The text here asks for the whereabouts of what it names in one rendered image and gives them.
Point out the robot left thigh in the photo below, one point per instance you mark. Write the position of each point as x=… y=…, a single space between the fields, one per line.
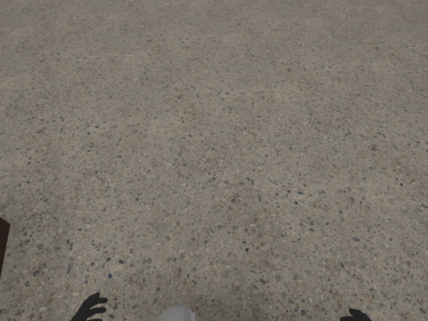
x=177 y=313

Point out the left robot hand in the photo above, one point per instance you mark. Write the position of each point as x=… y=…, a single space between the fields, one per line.
x=85 y=312

